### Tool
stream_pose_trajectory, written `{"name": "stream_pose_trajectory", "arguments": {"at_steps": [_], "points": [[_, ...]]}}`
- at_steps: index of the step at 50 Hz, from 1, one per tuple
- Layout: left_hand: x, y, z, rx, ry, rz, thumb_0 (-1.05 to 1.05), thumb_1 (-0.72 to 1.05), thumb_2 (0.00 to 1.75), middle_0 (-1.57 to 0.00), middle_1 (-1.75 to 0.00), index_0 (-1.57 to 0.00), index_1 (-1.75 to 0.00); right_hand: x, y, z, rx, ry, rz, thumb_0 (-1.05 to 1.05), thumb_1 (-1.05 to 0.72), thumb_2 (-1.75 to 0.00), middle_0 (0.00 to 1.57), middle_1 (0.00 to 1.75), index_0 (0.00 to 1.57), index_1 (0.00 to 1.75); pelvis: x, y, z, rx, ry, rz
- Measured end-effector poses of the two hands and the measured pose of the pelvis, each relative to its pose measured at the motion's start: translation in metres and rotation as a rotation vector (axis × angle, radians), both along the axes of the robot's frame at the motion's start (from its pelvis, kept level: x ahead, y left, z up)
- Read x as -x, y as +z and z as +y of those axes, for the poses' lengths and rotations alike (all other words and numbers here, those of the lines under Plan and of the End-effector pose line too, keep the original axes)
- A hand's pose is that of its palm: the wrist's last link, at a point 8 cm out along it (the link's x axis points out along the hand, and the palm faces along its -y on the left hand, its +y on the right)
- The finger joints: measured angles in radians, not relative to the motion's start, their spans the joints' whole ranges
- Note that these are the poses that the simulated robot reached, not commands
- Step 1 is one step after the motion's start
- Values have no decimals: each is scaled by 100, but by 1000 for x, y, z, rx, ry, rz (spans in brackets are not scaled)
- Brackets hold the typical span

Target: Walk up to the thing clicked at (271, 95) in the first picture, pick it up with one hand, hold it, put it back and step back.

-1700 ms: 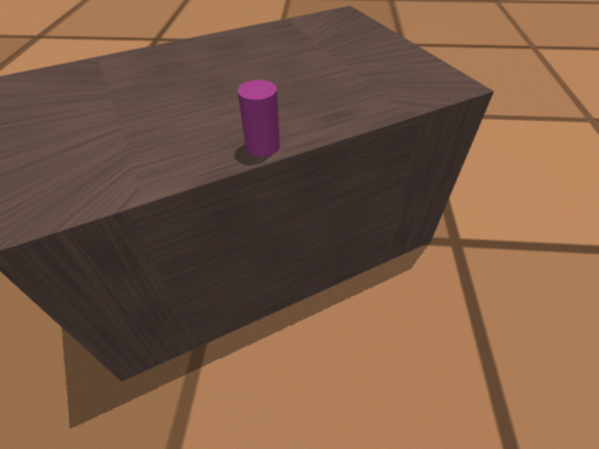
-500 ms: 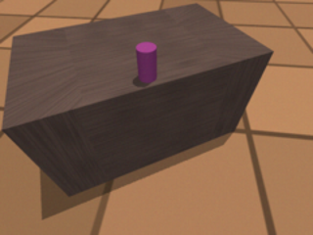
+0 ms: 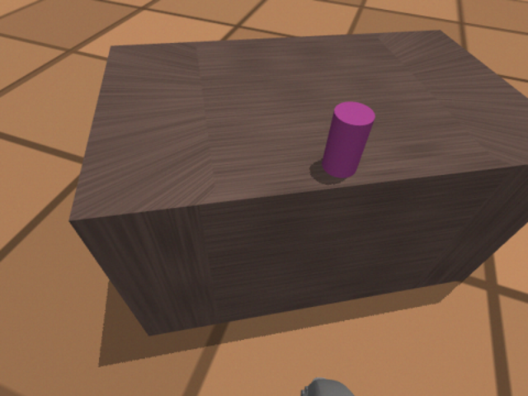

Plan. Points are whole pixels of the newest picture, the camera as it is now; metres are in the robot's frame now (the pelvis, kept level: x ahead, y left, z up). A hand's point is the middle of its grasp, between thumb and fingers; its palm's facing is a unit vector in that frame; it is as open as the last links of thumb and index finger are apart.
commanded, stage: walk up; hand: right
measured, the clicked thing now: (346, 141) +0.62 -0.20 +0.01
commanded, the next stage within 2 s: stand in 1.88 s
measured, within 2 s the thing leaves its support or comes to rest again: neither
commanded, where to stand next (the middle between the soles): +0.22 -0.05 m, yaw +10 degrees
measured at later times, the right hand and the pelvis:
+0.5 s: hand (413, 307) +0.30 -0.29 -0.14, palm faces -0.19 +0.89 -0.42, open 7.4 cm; pelvis +0.14 -0.04 -0.02, yaw +8 degrees
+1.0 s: hand (408, 311) +0.29 -0.29 -0.16, palm faces -0.21 +0.91 -0.36, open 7.4 cm; pelvis +0.14 -0.05 -0.01, yaw +11 degrees
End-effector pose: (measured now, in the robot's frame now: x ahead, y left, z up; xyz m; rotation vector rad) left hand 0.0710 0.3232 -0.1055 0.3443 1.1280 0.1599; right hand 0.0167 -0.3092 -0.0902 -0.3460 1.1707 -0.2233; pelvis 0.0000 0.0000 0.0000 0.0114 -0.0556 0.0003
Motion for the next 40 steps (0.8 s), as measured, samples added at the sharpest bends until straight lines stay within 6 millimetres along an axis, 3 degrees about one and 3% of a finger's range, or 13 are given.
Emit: {"name": "stream_pose_trajectory", "arguments": {"at_steps": [5,11,17,23,29,34,40], "points": [[-20,8,-13,-25,36,6,0,91,90,-20,-30,-20,-30,-49,-11,-18,-16,45,-17,1,-90,-90,21,30,21,30,-39,-4,-17,-9,24,9],[-41,12,-35,-70,102,-46,0,91,90,-20,-30,-20,-30,-127,-28,-45,-1,111,-18,1,-90,-90,21,30,21,30,-82,-13,-42,9,69,7],[-43,20,-55,-54,157,0,0,90,90,-20,-30,-21,-30,-207,-13,-47,-5,201,-69,1,-91,-90,21,30,21,30,-114,-1,-49,2,107,15],[-48,-1,-55,-37,194,63,0,90,90,-21,-30,-21,-30,-265,-11,-34,16,244,-102,1,-91,-90,20,30,20,30,-139,-9,-46,4,126,15],[-73,-26,-55,-10,238,68,1,91,90,-20,-30,-20,-30,-295,-17,-17,17,269,-133,1,-91,-90,21,30,21,30,-149,-20,-45,5,155,8],[-90,-27,-64,-13,224,26,0,91,90,-20,-30,-20,-30,-309,-24,-16,-6,276,-148,1,-90,-90,21,30,21,30,-150,-23,-54,17,160,18],[-88,-18,-63,-49,211,29,0,90,90,-21,-30,-21,-30,-312,-29,-20,-31,248,-118,1,-90,-90,21,30,21,30,-152,-20,-57,13,178,15]]}}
